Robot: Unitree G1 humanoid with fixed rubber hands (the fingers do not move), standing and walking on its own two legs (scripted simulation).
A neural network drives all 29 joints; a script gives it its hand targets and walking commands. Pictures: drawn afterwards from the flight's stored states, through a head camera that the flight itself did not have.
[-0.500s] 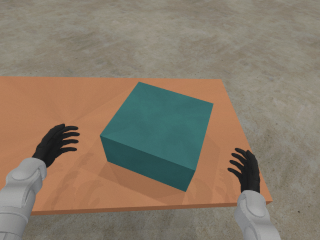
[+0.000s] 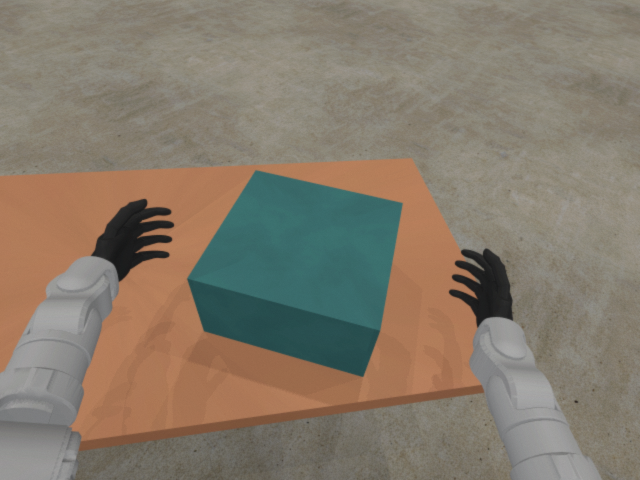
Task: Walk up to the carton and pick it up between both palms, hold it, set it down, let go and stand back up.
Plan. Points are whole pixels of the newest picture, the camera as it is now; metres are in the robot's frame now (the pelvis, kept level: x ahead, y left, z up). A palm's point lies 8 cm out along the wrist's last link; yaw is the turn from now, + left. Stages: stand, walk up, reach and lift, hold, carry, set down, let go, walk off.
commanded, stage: reach and lift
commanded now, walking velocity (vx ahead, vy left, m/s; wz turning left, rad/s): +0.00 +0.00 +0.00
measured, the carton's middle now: (305, 265) +0.45 -0.06 -0.05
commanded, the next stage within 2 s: none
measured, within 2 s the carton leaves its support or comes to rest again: neither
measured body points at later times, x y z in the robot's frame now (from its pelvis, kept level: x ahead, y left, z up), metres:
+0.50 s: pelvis +0.00 -0.01 +0.00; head +0.02 +0.02 +0.44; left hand +0.47 +0.16 +0.10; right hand +0.33 -0.29 +0.06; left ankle -0.05 +0.07 -0.74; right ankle +0.04 -0.16 -0.74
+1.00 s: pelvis -0.02 -0.02 -0.02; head +0.05 +0.01 +0.43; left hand +0.50 +0.13 +0.11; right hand +0.39 -0.28 +0.09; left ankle -0.05 +0.07 -0.74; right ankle +0.04 -0.16 -0.74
